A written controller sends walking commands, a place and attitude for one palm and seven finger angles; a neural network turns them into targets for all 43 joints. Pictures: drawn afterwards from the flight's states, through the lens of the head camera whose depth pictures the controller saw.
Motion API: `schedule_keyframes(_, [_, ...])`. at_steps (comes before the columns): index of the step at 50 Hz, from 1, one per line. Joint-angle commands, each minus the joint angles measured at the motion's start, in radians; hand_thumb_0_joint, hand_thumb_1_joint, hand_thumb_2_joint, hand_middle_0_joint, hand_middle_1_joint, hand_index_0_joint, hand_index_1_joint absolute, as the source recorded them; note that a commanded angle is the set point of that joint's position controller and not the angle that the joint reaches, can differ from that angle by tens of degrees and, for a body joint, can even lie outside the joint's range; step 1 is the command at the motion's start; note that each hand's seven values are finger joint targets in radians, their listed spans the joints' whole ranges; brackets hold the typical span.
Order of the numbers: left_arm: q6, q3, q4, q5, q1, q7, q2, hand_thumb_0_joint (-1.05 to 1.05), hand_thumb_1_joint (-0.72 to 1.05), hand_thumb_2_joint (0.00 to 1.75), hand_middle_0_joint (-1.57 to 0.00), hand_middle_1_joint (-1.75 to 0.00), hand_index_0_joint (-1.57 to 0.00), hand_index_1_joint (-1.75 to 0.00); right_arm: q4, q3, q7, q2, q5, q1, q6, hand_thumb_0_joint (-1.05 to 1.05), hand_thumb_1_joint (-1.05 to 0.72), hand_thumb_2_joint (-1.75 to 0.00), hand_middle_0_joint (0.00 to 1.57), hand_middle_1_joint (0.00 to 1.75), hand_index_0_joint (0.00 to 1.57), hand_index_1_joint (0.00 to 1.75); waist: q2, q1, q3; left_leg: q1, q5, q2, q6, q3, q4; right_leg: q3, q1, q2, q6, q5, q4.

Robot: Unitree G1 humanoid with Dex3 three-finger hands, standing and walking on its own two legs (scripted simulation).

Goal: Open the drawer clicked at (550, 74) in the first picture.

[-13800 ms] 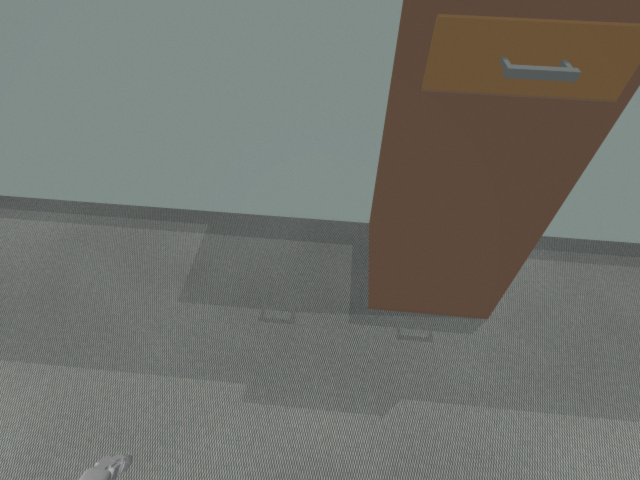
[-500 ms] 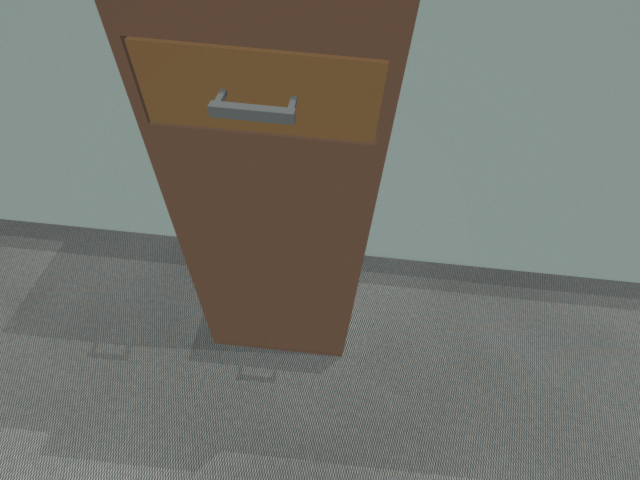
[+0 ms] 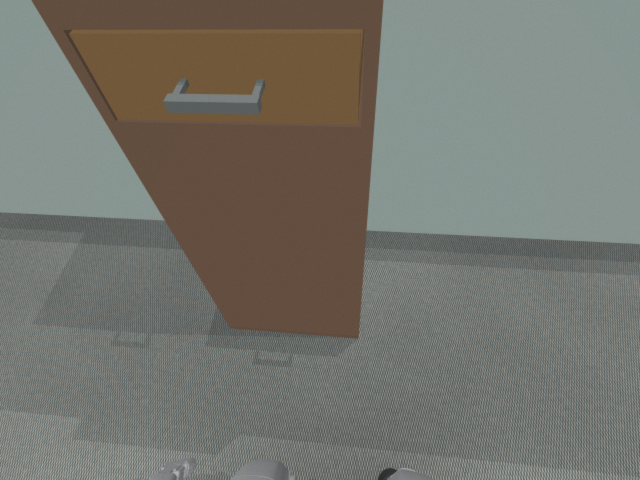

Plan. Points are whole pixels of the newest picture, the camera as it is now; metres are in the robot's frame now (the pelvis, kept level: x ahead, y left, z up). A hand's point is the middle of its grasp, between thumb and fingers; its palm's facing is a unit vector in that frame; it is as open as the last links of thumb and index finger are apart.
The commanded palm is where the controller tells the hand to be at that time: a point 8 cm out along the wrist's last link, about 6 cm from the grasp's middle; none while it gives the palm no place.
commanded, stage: come to a stop and stand still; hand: left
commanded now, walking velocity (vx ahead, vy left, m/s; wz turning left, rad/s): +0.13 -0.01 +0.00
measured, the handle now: (217, 95) +0.56 +0.18 +0.16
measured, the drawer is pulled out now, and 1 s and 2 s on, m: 0.00 0.00 0.00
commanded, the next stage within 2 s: look again from close up in 0.88 s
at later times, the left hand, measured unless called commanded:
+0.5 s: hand out of the picture +0.00 +0.20 -0.17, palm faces -0.02 -0.97 -0.24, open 7.4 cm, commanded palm none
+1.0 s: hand out of the picture +0.02 +0.18 -0.17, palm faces -0.02 -0.98 -0.22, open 7.3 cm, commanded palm none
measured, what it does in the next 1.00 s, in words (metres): steps on the spot: left foot, then right foot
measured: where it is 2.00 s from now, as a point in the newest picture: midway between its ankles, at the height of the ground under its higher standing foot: outside the picture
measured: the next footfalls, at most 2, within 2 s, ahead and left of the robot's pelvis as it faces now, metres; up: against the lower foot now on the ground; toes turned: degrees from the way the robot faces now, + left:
left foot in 0.14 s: +0.02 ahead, +0.12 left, +0.00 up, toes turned +0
right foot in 0.48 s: +0.01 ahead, -0.09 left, +0.00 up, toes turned -5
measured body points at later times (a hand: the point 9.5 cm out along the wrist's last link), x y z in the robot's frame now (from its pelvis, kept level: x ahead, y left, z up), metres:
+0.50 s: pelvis -0.01 +0.02 +0.00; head +0.03 +0.00 +0.45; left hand +0.00 +0.26 -0.15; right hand -0.04 -0.20 -0.17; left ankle -0.05 +0.16 -0.73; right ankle -0.03 -0.08 -0.74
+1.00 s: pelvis +0.01 +0.01 +0.00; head +0.01 -0.01 +0.45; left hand +0.02 +0.23 -0.15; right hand +0.01 -0.22 -0.16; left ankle -0.02 +0.12 -0.74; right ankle -0.03 -0.08 -0.74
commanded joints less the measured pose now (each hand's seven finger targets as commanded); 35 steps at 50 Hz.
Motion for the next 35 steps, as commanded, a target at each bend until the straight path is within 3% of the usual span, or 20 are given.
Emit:
schedule_keyframes(1, [0.004,0.057,-0.044,0.008,0.078,0.008,0.224,0.00,0.90,0.90,-0.20,-0.30,-0.20,-0.30,-0.040,-0.001,0.015,-0.025,-0.005,0.111,-0.023,0.00,-0.90,-0.90,0.20,0.30,0.20,0.30,-0.248,0.021,-0.204,0.058,0.029,0.015,0.006,0.008,-0.190,0.228,0.149,-0.201,-0.145,0.068,-0.208])
schedule_keyframes(3, [0.011,0.054,-0.045,0.005,0.065,0.002,0.223,0.00,0.90,0.90,-0.20,-0.30,-0.20,-0.30,-0.026,0.005,0.015,-0.020,-0.004,0.165,-0.037,0.00,-0.90,-0.90,0.20,0.30,0.20,0.30,-0.230,-0.006,-0.198,0.176,0.111,-0.004,0.016,0.049,-0.385,0.215,0.072,-0.155,-0.104,-0.115,-0.207])
schedule_keyframes(4, [0.015,0.049,-0.043,-0.002,0.043,0.000,0.219,0.00,0.90,0.90,-0.20,-0.30,-0.20,-0.30,-0.006,0.010,0.013,-0.018,-0.004,0.227,-0.043,0.00,-0.90,-0.90,0.20,0.30,0.20,0.30,-0.215,-0.038,-0.204,0.283,0.199,-0.004,0.021,0.059,-0.522,0.191,0.007,-0.128,-0.065,-0.236,-0.184])
schedule_keyframes(5, [0.019,0.037,-0.041,-0.011,0.053,-0.005,0.183,0.00,0.90,0.90,-0.20,-0.30,-0.20,-0.30,0.004,0.009,0.012,-0.041,-0.007,0.247,-0.050,0.00,-0.90,-0.90,0.20,0.30,0.20,0.30,-0.106,-0.044,-0.191,0.345,0.183,0.027,0.024,0.001,-0.611,0.154,-0.080,-0.077,-0.023,-0.346,-0.102])
schedule_keyframes(6, [0.024,0.023,-0.053,-0.024,0.067,-0.011,0.120,0.00,0.90,0.90,-0.20,-0.30,-0.20,-0.30,-0.010,-0.002,0.008,-0.108,-0.020,0.227,-0.060,0.00,-0.90,-0.90,0.20,0.30,0.20,0.30,0.147,-0.045,-0.126,0.258,-0.040,0.187,0.072,-0.248,-0.779,0.092,-0.173,0.021,0.023,-0.381,0.064])
schedule_keyframes(7, [0.027,0.017,-0.062,-0.026,0.047,-0.014,0.089,0.00,0.90,0.90,-0.20,-0.30,-0.20,-0.30,-0.052,-0.007,0.002,-0.168,-0.027,0.144,-0.059,0.00,-0.90,-0.90,0.20,0.30,0.20,0.30,0.301,-0.040,-0.015,0.039,-0.217,0.339,0.132,-0.428,-0.930,0.052,-0.159,0.077,0.044,-0.324,0.202])
schedule_keyframes(8, [0.023,0.025,-0.056,-0.021,0.043,-0.022,0.114,0.00,0.90,0.90,-0.20,-0.30,-0.20,-0.30,-0.082,0.004,-0.002,-0.168,-0.031,0.051,-0.059,0.00,-0.90,-0.90,0.20,0.30,0.20,0.30,0.224,-0.008,0.037,-0.105,-0.245,0.359,0.177,-0.420,-0.966,0.118,-0.079,0.045,0.032,-0.252,0.278])
schedule_keyframes(11, [0.024,0.032,0.006,-0.007,0.128,-0.040,0.123,0.00,0.90,0.90,-0.20,-0.30,-0.20,-0.30,-0.074,0.021,-0.013,-0.123,-0.028,0.011,-0.074,0.00,-0.90,-0.90,0.20,0.30,0.20,0.30,0.172,0.027,0.031,-0.016,-0.054,0.257,0.147,-0.262,-0.904,0.120,-0.097,0.074,0.039,-0.179,0.448])
schedule_keyframes(15, [-0.002,0.016,0.021,-0.011,0.123,-0.049,0.114,0.00,0.90,0.90,-0.20,-0.30,-0.20,-0.30,-0.031,0.017,-0.021,-0.115,-0.020,0.136,-0.085,0.00,-0.90,-0.90,0.20,0.30,0.20,0.30,0.110,-0.022,-0.014,0.290,0.255,0.241,0.167,-0.184,-0.824,0.081,-0.209,0.064,0.054,-0.180,0.368])
schedule_keyframes(18, [-0.010,0.001,0.012,-0.021,0.080,-0.044,0.093,0.00,0.90,0.90,-0.20,-0.30,-0.20,-0.30,0.007,0.014,-0.027,-0.114,-0.026,0.205,-0.084,0.00,-0.90,-0.90,0.20,0.30,0.20,0.30,0.142,-0.059,-0.061,0.382,0.623,0.271,0.191,-0.174,-0.734,0.062,-0.133,0.056,0.055,-0.265,0.211])
schedule_keyframes(21, [-0.020,-0.003,0.047,-0.032,0.142,-0.036,0.081,0.00,0.90,0.90,-0.20,-0.30,-0.20,-0.30,0.030,0.014,-0.029,-0.119,-0.019,0.198,-0.080,0.00,-0.90,-0.90,0.20,0.30,0.20,0.30,0.130,-0.035,-0.111,0.365,0.847,0.246,0.163,-0.138,-0.626,0.032,0.056,0.076,0.043,-0.177,-0.045])
schedule_keyframes(22, [-0.027,-0.005,0.076,-0.032,0.204,-0.034,0.084,0.00,0.90,0.90,-0.20,-0.30,-0.20,-0.30,0.037,0.016,-0.029,-0.117,-0.012,0.190,-0.080,0.00,-0.90,-0.90,0.20,0.30,0.20,0.30,0.097,-0.009,-0.146,0.340,0.805,0.212,0.127,-0.113,-0.576,0.026,0.155,0.075,0.040,-0.009,-0.170])
schedule_keyframes(23, [-0.050,-0.003,0.146,-0.012,0.334,0.018,0.137,0.00,0.90,0.90,-0.20,-0.30,-0.20,-0.30,-0.019,0.020,-0.012,-0.132,0.012,0.042,-0.098,0.00,-0.90,-0.90,0.20,0.30,0.20,0.30,0.001,0.072,-0.106,0.175,0.607,0.178,0.052,-0.001,-0.344,0.181,0.192,-0.021,0.021,0.261,-0.208])
schedule_keyframes(24, [-0.058,-0.010,0.114,-0.016,0.314,0.013,0.174,0.00,0.90,0.90,-0.20,-0.30,-0.20,-0.30,-0.068,0.040,0.000,-0.023,0.001,0.073,-0.084,0.00,-0.90,-0.90,0.20,0.30,0.20,0.30,-0.205,0.011,-0.060,0.040,0.109,0.060,0.040,0.018,-0.307,0.268,0.172,-0.121,-0.015,0.318,-0.232])
schedule_keyframes(25, [-0.070,-0.018,0.106,-0.017,0.272,0.007,0.168,0.00,0.90,0.90,-0.20,-0.30,-0.20,-0.30,-0.060,0.043,0.003,0.001,-0.013,0.106,-0.077,0.00,-0.90,-0.90,0.20,0.30,0.20,0.30,-0.157,0.002,-0.120,0.059,0.043,0.061,0.040,0.013,-0.316,0.266,0.220,-0.164,-0.070,0.318,-0.202])
schedule_keyframes(27, [-0.081,-0.009,0.091,-0.014,0.267,0.012,0.140,0.00,0.90,0.90,-0.20,-0.30,-0.20,-0.30,-0.034,0.046,0.008,-0.011,-0.010,0.145,-0.083,0.00,-0.90,-0.90,0.20,0.30,0.20,0.30,-0.261,-0.011,-0.230,0.013,0.061,0.051,0.050,0.014,-0.250,0.232,0.360,-0.116,-0.122,0.582,-0.132])
schedule_keyframes(29, [-0.082,-0.012,0.082,-0.018,0.255,0.020,0.128,0.00,0.90,0.90,-0.20,-0.30,-0.20,-0.30,-0.039,0.051,0.000,-0.008,-0.002,0.138,-0.091,0.00,-0.90,-0.90,0.20,0.30,0.20,0.30,-0.194,-0.008,-0.290,0.024,0.081,0.047,0.046,0.016,-0.311,0.214,0.444,-0.121,-0.148,0.772,-0.063])
schedule_keyframes(31, [-0.067,-0.014,0.067,-0.022,0.220,0.019,0.125,0.00,0.90,0.90,-0.20,-0.30,-0.20,-0.30,-0.012,0.056,-0.002,0.010,-0.004,0.172,-0.094,0.00,-0.90,-0.90,0.20,0.30,0.20,0.30,-0.082,-0.032,-0.260,0.161,0.247,0.036,0.042,0.025,-0.505,0.161,0.340,-0.083,-0.110,0.579,-0.016])
schedule_keyframes(33, [-0.050,-0.026,0.071,-0.030,0.228,0.013,0.091,0.00,0.90,0.90,-0.20,-0.30,-0.20,-0.30,0.009,0.054,-0.009,-0.033,-0.014,0.191,-0.100,0.00,-0.90,-0.90,0.20,0.30,0.20,0.30,0.071,-0.024,-0.167,0.223,0.539,0.124,0.073,-0.058,-0.551,0.123,0.180,0.001,-0.044,0.218,0.001])
schedule_keyframes(35, [-0.040,-0.028,0.074,-0.019,0.241,0.013,0.073,0.00,0.90,0.90,-0.20,-0.30,-0.20,-0.30,0.009,0.058,-0.015,-0.039,-0.016,0.171,-0.090,0.00,-0.90,-0.90,0.20,0.30,0.20,0.30,0.062,-0.010,-0.048,0.144,0.505,0.159,0.103,-0.066,-0.549,0.111,0.130,0.034,-0.033,0.015,-0.068])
